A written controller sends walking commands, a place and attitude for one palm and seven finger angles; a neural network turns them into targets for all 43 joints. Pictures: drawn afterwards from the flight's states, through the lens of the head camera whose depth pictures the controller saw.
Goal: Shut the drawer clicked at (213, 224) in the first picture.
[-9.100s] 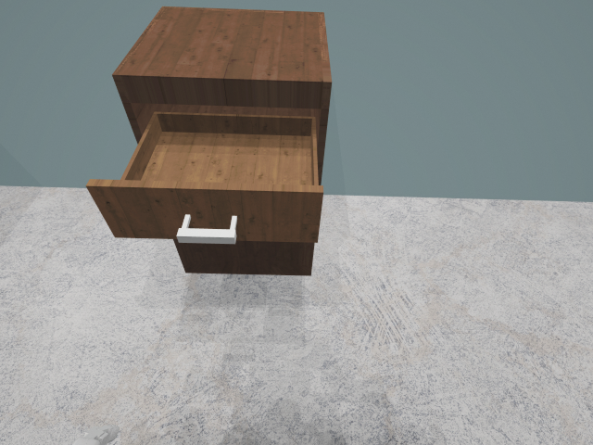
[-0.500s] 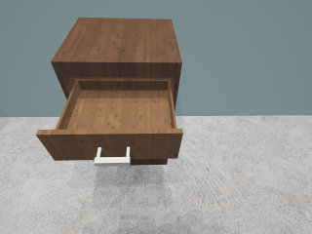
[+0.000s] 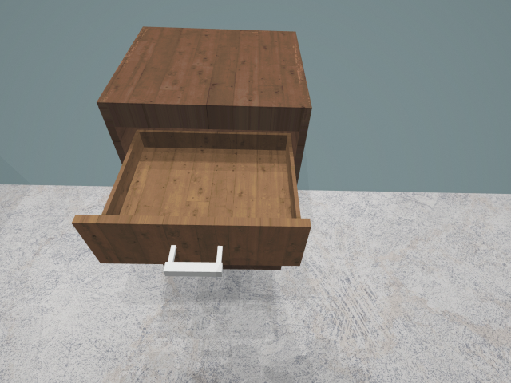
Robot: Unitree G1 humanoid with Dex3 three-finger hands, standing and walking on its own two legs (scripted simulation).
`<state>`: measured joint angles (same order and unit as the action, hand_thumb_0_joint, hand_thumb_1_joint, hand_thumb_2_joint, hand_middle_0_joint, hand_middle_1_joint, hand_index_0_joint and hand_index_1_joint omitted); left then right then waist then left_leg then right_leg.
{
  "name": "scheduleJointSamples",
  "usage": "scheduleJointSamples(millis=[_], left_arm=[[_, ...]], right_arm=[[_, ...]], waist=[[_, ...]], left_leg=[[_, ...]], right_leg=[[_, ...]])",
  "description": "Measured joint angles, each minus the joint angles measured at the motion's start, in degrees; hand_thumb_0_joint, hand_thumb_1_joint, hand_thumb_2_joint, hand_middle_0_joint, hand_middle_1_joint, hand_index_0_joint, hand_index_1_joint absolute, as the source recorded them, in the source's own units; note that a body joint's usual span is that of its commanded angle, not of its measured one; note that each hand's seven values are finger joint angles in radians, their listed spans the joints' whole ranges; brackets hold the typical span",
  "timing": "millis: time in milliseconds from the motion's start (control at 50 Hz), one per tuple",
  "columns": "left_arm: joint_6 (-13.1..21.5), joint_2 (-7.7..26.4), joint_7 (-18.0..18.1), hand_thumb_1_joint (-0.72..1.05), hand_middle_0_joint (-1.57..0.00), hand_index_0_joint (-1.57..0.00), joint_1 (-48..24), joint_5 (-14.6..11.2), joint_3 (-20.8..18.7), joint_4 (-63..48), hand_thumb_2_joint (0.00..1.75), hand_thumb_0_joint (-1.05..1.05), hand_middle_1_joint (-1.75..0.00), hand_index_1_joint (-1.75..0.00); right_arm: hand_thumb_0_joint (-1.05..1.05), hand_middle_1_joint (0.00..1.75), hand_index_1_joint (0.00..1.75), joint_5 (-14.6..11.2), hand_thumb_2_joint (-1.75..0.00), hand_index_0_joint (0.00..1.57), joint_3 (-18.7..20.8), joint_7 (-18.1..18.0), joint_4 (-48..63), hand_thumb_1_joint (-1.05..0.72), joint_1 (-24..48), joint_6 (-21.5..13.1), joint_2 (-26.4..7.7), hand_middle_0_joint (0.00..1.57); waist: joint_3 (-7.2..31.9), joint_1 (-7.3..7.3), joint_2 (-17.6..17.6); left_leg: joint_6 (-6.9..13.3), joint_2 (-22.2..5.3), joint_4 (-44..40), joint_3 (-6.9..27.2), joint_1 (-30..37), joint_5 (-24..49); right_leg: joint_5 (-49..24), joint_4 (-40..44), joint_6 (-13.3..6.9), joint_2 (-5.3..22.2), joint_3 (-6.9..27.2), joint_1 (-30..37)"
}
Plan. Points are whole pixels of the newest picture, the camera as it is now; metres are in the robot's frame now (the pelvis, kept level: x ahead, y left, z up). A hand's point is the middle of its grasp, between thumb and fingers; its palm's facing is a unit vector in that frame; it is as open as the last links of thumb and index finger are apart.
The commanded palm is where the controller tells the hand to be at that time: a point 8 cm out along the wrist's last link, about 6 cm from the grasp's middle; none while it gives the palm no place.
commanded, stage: look again from close up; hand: left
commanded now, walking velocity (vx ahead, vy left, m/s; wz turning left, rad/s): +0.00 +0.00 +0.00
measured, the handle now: (195, 259) +0.36 +0.15 -0.10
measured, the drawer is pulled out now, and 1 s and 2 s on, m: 0.29 0.29 0.29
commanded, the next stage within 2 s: shuffle to correct the standing spot in 0.34 s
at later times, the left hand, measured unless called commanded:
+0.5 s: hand out of the picture +0.01 +0.14 -0.18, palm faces +0.02 -0.98 -0.18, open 7.4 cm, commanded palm none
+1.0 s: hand out of the picture +0.02 +0.08 -0.18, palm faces +0.06 -0.99 -0.16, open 7.4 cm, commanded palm none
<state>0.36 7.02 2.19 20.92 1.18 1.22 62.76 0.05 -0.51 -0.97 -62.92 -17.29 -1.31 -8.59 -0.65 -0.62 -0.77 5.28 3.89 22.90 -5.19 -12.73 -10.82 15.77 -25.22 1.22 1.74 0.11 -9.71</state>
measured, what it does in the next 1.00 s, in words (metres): shifts its weight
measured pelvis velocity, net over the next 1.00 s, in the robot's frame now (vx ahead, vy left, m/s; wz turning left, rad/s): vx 0.06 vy -0.07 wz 0.02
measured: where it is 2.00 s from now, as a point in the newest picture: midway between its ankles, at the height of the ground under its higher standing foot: outside the picture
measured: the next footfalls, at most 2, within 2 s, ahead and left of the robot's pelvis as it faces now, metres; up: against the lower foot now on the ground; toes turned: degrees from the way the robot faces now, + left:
none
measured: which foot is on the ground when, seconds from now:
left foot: down 0.00-1.00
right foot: down 0.00-1.00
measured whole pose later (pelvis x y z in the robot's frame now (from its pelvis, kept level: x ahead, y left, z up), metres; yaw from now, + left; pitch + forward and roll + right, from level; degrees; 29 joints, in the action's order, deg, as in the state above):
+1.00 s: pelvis +0.06 -0.07 -0.01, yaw +1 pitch +1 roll +1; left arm 2.4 6.0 2.8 20.7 0.3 1.2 64.2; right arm 0.0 -1.0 -2.9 -66.5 -16.0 -1.2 -7.6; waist -0.7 -0.1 -0.7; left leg -0.3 -0.6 28.3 -2.2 -10.5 -17.9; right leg 21.2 -26.2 -3.6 -2.9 -2.5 -5.1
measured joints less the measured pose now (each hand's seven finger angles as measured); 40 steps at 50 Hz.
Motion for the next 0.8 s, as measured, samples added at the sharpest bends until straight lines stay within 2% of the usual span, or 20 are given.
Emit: scheduleJointSamples(millis=[500,680,800], left_arm=[[0.64,0.8,0.32,0.91,-0.2,-0.2,-3.03,-0.48,-0.11,0.25,0.9,0.01,-0.3,-0.29],[0.49,0.99,-0.31,0.91,-0.2,-0.2,-1.48,0.03,-0.29,0.44,0.9,0.01,-0.3,-0.29],[1.03,0.17,-0.23,0.91,-0.2,-0.2,0.06,-0.13,-0.28,1.15,0.9,0.0,-0.3,-0.29]], right_arm=[[0.0,0.3,0.3,-0.05,-0.9,0.2,-0.84,-0.44,-2.47,-0.91,-0.19,-0.49,1.1,0.2],[0.0,0.3,0.3,0.35,-0.9,0.2,-0.21,-0.08,-3.44,-0.9,-2.03,0.0,1.9,0.2],[0.0,0.3,0.3,0.34,-0.9,0.2,0.1,-0.48,-3.74,-0.9,-2.06,-0.39,1.85,0.2]], waist=[[-0.5,0.77,-0.02],[0.54,0.94,-0.78],[0.31,0.91,-0.33]], left_leg=[[-1.84,-1.3,-0.02,0.77,2.52,-1.56],[-2.45,-1.14,2.01,1.69,1.66,-3.53],[-3.51,-2.0,4.0,2.25,1.26,-5.53]], right_leg=[[1.23,1.05,-1.58,-1.38,-0.61,3.02],[4.15,-2.06,-2.52,-1.24,-1.54,2.0],[5.83,-2.97,-3.61,-2.11,-2.04,2.19]])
